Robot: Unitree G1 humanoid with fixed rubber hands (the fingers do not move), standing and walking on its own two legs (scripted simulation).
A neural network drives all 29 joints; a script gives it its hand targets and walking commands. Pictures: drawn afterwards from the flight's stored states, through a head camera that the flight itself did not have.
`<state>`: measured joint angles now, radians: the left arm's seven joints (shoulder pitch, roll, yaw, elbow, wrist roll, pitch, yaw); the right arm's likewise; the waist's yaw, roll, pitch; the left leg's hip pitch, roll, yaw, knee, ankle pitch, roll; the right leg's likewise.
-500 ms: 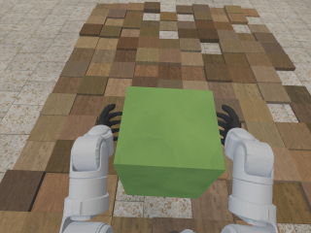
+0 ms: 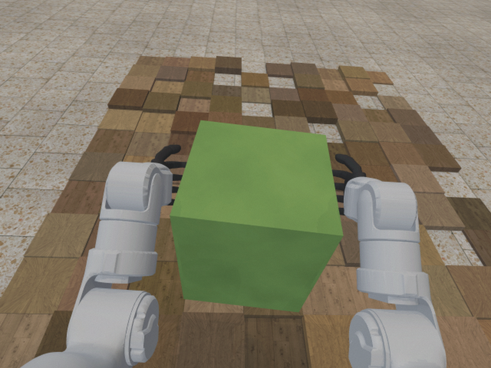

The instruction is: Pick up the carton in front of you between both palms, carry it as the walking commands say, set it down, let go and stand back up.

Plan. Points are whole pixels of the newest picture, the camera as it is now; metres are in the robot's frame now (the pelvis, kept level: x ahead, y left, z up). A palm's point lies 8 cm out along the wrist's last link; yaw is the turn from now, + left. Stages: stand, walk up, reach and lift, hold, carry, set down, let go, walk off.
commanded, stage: carry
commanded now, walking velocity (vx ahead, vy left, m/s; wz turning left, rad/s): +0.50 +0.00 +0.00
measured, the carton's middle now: (251, 220) +0.36 +0.00 +0.06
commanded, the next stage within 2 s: none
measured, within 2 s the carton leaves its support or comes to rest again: neither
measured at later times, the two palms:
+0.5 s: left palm (181, 85) +0.68 +0.16 +0.14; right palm (309, 86) +0.71 -0.14 +0.14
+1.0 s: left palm (215, 1) +1.02 +0.11 +0.22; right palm (318, 17) +0.97 -0.18 +0.22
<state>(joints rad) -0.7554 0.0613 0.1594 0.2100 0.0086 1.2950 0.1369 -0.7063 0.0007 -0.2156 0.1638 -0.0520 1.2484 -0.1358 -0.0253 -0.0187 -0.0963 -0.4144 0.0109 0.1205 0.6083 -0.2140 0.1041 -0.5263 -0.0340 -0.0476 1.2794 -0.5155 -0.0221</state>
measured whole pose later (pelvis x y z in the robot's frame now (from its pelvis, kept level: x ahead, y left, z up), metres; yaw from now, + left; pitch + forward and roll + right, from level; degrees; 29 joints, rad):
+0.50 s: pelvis +0.30 -0.01 +0.01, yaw +0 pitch +5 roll -1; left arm -0.80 -0.03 0.24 -0.04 0.05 1.31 0.17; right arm -0.83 -0.01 -0.31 -0.04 -0.05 1.31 -0.13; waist 0.08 0.02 0.10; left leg -0.63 -0.01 -0.03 1.48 -0.47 0.05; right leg -0.46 0.04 -0.13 0.58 -0.38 -0.18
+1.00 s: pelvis +0.62 +0.03 +0.04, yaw -2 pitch +5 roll +0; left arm -0.88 0.00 0.32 0.06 0.10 1.36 0.11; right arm -0.86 -0.01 -0.25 0.09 -0.02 1.31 -0.17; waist -0.14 0.02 -0.03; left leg -0.20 -0.01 0.08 0.54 -0.18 0.08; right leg -0.63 0.02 -0.05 0.67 -0.11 -0.05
